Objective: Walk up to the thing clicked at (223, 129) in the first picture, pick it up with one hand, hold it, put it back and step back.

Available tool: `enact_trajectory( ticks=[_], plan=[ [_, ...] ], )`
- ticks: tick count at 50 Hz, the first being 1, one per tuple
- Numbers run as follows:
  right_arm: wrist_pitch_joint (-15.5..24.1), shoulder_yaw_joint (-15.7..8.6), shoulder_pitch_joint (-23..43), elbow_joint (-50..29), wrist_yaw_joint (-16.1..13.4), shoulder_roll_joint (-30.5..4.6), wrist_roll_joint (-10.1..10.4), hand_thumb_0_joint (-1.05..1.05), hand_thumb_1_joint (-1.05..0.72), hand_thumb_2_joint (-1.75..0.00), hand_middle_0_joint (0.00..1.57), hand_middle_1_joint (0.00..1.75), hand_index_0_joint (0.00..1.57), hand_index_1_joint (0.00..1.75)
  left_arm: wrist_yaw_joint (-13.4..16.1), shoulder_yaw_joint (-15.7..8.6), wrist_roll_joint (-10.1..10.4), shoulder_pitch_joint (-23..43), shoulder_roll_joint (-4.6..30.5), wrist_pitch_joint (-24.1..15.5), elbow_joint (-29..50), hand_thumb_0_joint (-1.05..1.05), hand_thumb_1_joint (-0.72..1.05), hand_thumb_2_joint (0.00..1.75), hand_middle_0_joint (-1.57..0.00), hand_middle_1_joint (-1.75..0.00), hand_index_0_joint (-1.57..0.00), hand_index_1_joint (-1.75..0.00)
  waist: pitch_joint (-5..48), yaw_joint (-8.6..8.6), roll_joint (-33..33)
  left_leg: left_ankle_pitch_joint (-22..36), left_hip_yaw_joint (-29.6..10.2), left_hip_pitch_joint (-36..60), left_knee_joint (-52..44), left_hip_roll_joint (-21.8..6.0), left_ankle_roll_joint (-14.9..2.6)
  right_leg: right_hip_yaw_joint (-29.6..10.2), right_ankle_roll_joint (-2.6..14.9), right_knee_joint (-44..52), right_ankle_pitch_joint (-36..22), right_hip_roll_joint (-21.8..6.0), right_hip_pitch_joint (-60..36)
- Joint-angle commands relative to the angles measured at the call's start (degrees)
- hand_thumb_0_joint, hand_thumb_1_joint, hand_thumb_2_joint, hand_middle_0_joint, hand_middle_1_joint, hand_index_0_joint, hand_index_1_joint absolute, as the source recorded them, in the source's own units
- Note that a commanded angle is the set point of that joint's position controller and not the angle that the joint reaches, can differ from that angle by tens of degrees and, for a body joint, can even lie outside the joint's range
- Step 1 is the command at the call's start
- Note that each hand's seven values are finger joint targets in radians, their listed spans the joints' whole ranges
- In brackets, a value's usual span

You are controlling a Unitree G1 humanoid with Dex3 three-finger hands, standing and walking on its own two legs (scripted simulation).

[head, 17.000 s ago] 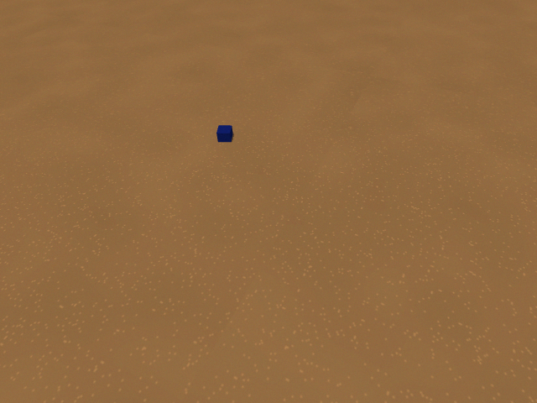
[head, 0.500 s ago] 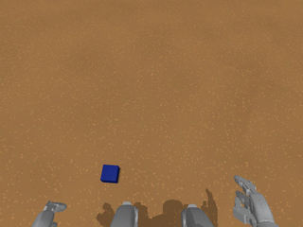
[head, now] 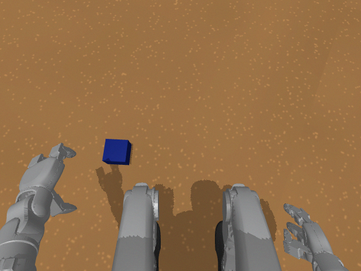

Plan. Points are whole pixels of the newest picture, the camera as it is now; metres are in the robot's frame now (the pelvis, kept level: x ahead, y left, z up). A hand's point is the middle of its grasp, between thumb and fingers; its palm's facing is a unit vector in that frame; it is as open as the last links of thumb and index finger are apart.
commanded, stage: rise first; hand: left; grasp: from above
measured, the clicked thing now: (117, 152) +0.45 +0.28 -0.43
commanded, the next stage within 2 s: approach in 1.40 s
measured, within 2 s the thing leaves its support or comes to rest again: neither
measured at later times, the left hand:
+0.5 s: hand (78, 170) +0.35 +0.33 -0.24, palm faces -0.49 -0.17 -0.86, open 14.0 cm
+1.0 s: hand (84, 165) +0.37 +0.33 -0.29, palm faces -0.48 -0.06 -0.87, open 14.1 cm
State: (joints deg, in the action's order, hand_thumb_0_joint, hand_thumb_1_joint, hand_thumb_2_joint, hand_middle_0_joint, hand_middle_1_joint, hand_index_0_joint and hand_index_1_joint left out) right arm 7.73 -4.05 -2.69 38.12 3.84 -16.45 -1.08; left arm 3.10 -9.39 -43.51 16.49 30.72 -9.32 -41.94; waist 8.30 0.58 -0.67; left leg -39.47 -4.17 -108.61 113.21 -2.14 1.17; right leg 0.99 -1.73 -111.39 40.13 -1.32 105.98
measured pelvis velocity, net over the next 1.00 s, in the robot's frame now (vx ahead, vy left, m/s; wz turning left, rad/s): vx -0.02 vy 0.01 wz -0.06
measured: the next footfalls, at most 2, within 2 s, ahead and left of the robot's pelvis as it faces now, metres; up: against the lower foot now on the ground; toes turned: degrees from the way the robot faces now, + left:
none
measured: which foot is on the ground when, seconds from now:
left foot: down 0.00-1.00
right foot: down 0.00-1.00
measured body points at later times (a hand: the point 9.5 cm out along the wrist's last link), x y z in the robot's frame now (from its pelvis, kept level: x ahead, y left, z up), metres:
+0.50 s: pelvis -0.03 +0.01 -0.10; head +0.19 +0.05 +0.30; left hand +0.37 +0.33 -0.19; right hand +0.07 -0.28 -0.22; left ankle +0.07 +0.13 -0.43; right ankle +0.07 -0.13 -0.43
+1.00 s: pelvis -0.02 +0.01 -0.13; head +0.20 +0.07 +0.26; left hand +0.40 +0.33 -0.24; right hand +0.07 -0.27 -0.25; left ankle +0.07 +0.13 -0.43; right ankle +0.07 -0.13 -0.43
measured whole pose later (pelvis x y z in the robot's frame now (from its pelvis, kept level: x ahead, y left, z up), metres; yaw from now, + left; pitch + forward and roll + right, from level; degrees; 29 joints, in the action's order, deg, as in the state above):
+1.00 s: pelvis -0.02 +0.01 -0.13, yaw -3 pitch +32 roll -8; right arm -0.4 -1.4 -4.0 45.0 7.7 -14.8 -8.2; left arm 20.2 -9.9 -74.4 41.3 43.2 -23.9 -73.4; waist 4.5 6.4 1.6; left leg -38.8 -8.1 -131.0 137.1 -0.5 0.9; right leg 2.3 -3.0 -133.1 39.7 -0.4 125.8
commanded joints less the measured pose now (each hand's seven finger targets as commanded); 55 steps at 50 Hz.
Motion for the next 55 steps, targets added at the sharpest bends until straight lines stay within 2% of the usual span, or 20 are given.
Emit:
enact_trajectory(
  ticks=[1,5,7,9,11,14,16,22,24,25,26,29,33,38,39,46,47,51,53,55],
  plan=[
    [0.3,-4.5,-8.4,-3.7,-0.5,-10.4,0.2,0.0,-0.84,-0.89,0.2,0.3,0.2,0.3,2.3,-6.6,-3.6,9.4,19.4,-3.3,4.3,0.0,-0.48,0.98,-0.03,-1.06,-0.05,-1.04,37.8,-0.74,-2.7,13.8,3.2,20.8,-8.7,1.6,-2.62,2.1,2.91,10.2,-13.6,2.1,-17.4],
    [-1.1,-4.3,-9.8,-1.6,-0.5,-10.7,-0.2,0.0,-0.84,-0.89,0.2,0.3,0.2,0.3,2.6,-6.9,-6.3,12.0,21.2,-5.5,-1.8,0.0,-0.47,0.98,-0.03,-1.05,-0.05,-1.03,34.3,-0.25,-1.9,6.6,3.2,15.4,-6.6,1.7,-3.03,2.9,2.92,8.3,-7.1,2.5,-12.7],
    [-1.7,-4.0,-10.1,-0.8,-0.4,-11.1,-0.3,0.0,-0.84,-0.89,0.2,0.3,0.2,0.3,2.8,-6.7,-7.8,18.3,23.6,-7.4,0.6,0.0,-0.47,0.98,-0.03,-1.04,-0.05,-1.01,35.4,-0.28,-5.9,5.3,2.2,16.9,-6.2,1.5,-2.72,3.5,3.21,5.8,-6.4,2.4,-9.0],
    [-2.1,-4.0,-10.7,-0.4,-0.3,-11.2,-0.5,0.0,-0.82,-0.88,0.2,0.3,0.2,0.3,3.1,-4.9,-8.8,21.7,22.4,-9.0,0.3,0.0,-0.46,0.98,-0.03,-1.03,-0.05,-1.01,34.3,1.38,-7.1,3.4,1.6,16.3,-5.4,1.3,-2.69,4.1,3.2,4.6,-5.3,2.5,-6.2],
    [-2.5,-3.4,-10.4,-0.3,-0.2,-11.1,-0.8,0.0,-0.83,-0.88,0.2,0.3,0.2,0.3,4.1,-5.4,-9.5,21.1,23.5,-10.3,-4.8,0.0,-0.47,0.99,-0.03,-1.02,-0.04,-1.0,31.5,1.91,-3.7,0.4,1.9,11.5,-3.7,1.8,-3.15,4.1,3.04,4.7,-2.1,2.6,-5.9],
    [-3.2,-2.9,-10.9,0.8,0.2,-11.5,-1.7,0.0,-0.83,-0.89,0.2,0.3,0.2,0.3,6.0,-6.8,-12.1,25.0,27.0,-12.4,-4.8,0.0,-0.48,0.99,-0.03,-0.99,-0.04,-0.98,33.0,1.38,-8.4,2.1,1.6,13.5,-2.6,1.7,-2.75,4.6,3.38,2.0,-3.4,2.6,-3.2],
    [-3.8,-2.8,-11.1,1.1,0.5,-11.7,-2.0,0.0,-0.84,-0.89,0.2,0.3,0.2,0.3,7.4,-5.8,-13.8,24.0,25.6,-12.6,-9.1,0.0,-0.48,0.99,-0.04,-0.98,-0.04,-0.97,31.7,1.79,-7.9,2.4,1.0,13.1,-2.0,1.7,-2.62,5.3,3.55,0.7,-4.0,2.7,-0.9],
    [-5.6,-2.6,-11.7,2.1,1.5,-12.3,-3.4,0.0,-0.88,-0.9,0.2,0.3,0.2,0.3,11.4,-6.0,-18.6,26.5,27.2,-12.6,-15.2,0.0,-0.48,0.97,-0.05,-0.96,-0.06,-0.95,31.6,2.03,-9.7,5.0,1.2,12.1,0.6,2.2,-2.5,6.0,3.76,-2.1,-6.2,2.6,1.1],
    [-6.1,-2.7,-11.3,2.3,1.7,-12.4,-3.7,0.0,-0.88,-0.9,0.2,0.3,0.2,0.3,12.1,-4.9,-20.4,30.2,27.6,-12.5,-15.2,0.0,-0.48,0.97,-0.05,-0.96,-0.06,-0.94,31.7,2.69,-10.3,3.9,1.1,11.7,1.1,2.2,-2.49,6.1,3.88,-2.8,-5.4,2.7,2.9],
    [-6.2,-2.7,-11.4,2.1,1.8,-12.1,-3.9,0.0,-0.88,-0.9,0.2,0.3,0.2,0.3,12.3,-4.0,-20.3,31.8,26.2,-12.7,-14.6,0.0,-0.48,0.97,-0.05,-0.95,-0.06,-0.94,31.7,3.36,-10.4,5.2,1.3,11.6,1.9,2.3,-2.55,6.2,3.75,-2.9,-6.6,2.6,2.5],
    [-6.4,-2.8,-11.6,2.6,1.8,-12.6,-4.0,0.0,-0.88,-0.9,0.2,0.3,0.2,0.3,12.7,-4.8,-20.9,29.4,27.4,-12.3,-18.0,0.0,-0.47,0.95,-0.05,-0.96,-0.07,-0.94,31.0,3.17,-9.5,4.6,1.1,11.2,2.1,2.2,-2.6,6.2,3.73,-3.0,-6.0,2.6,3.1],
    [-6.9,-2.7,-12.0,2.9,2.1,-12.4,-4.7,0.0,-0.89,-0.9,0.2,0.3,0.2,0.3,13.4,-4.8,-22.7,31.7,28.4,-12.7,-18.2,0.0,-0.47,0.95,-0.06,-0.96,-0.07,-0.94,33.2,3.3,-10.1,7.8,1.9,11.3,4.1,2.5,-2.64,6.0,3.68,-3.7,-8.5,2.7,2.0],
    [-7.3,-2.6,-11.5,3.4,2.4,-12.2,-5.3,0.0,-0.89,-0.9,0.2,0.3,0.2,0.3,14.5,-3.6,-23.9,34.9,27.5,-13.7,-18.5,0.0,-0.47,0.95,-0.07,-0.93,-0.08,-0.92,32.2,4.38,-10.7,7.5,1.8,10.1,5.4,2.6,-2.64,6.2,3.65,-4.9,-8.4,2.7,3.6],
    [-7.7,-2.4,-11.3,4.2,2.6,-12.4,-5.9,0.0,-0.89,-0.9,0.2,0.3,0.2,0.3,16.3,-3.7,-26.1,36.3,28.5,-14.6,-20.9,0.0,-0.48,0.95,-0.07,-0.93,-0.08,-0.92,31.3,5.03,-11.0,6.4,1.6,9.1,6.4,2.6,-2.55,6.5,3.67,-6.1,-7.1,2.7,5.6],
    [-7.8,-2.2,-11.0,4.3,2.7,-12.2,-6.1,0.0,-0.89,-0.9,0.2,0.3,0.2,0.3,16.8,-3.7,-26.6,37.3,28.6,-14.9,-20.2,0.0,-0.49,0.96,-0.06,-0.94,-0.07,-0.92,32.5,4.42,-12.2,7.1,1.3,10.5,6.5,2.5,-2.33,6.6,3.72,-6.9,-7.7,2.7,6.1],
    [-7.8,-1.9,-10.5,5.0,2.9,-12.0,-7.0,0.0,-0.9,-0.9,0.2,0.3,0.2,0.3,19.4,-3.1,-29.3,38.6,28.8,-15.0,-23.3,0.0,-0.5,0.97,-0.06,-0.95,-0.07,-0.94,32.6,5.02,-11.2,8.3,2.0,8.5,8.6,3.0,-2.57,6.7,3.72,-7.6,-8.6,3.1,6.6],
    [-7.9,-2.0,-11.0,5.5,2.9,-12.0,-7.1,0.0,-0.9,-0.9,0.2,0.3,0.2,0.3,19.8,-4.0,-29.8,37.8,29.8,-15.0,-25.1,0.0,-0.5,0.97,-0.07,-0.94,-0.07,-0.94,32.9,5.13,-11.0,8.9,2.1,8.4,9.0,3.0,-2.68,6.6,3.64,-7.7,-9.1,3.0,5.7],
    [-7.6,-2.0,-9.9,5.1,3.0,-12.3,-7.5,0.0,-0.89,-0.9,0.2,0.3,0.2,0.3,20.8,-3.3,-30.2,40.9,29.1,-15.3,-23.3,0.0,-0.5,0.97,-0.06,-0.95,-0.07,-0.94,33.3,5.4,-12.9,9.4,1.4,10.3,9.0,2.7,-2.37,7.2,3.5,-9.6,-9.3,2.8,8.2],
    [-7.8,-1.9,-10.7,6.1,3.1,-12.0,-7.7,0.0,-0.9,-0.9,0.2,0.3,0.2,0.3,21.3,-3.9,-31.2,37.5,29.4,-14.8,-28.1,0.0,-0.5,0.97,-0.06,-0.96,-0.07,-0.95,32.2,5.15,-12.1,9.1,1.7,8.8,9.3,2.8,-2.47,7.1,3.6,-9.4,-9.1,3.0,8.2],
    [-7.8,-1.7,-10.6,6.3,3.1,-12.0,-8.0,0.0,-0.9,-0.9,0.2,0.3,0.2,0.3,22.0,-3.8,-31.9,39.2,29.8,-15.0,-28.2,0.0,-0.51,0.98,-0.06,-0.96,-0.07,-0.95,31.7,5.61,-12.0,8.5,1.8,7.6,9.8,2.9,-2.56,7.2,3.61,-9.7,-8.7,2.9,8.4]
  ],
)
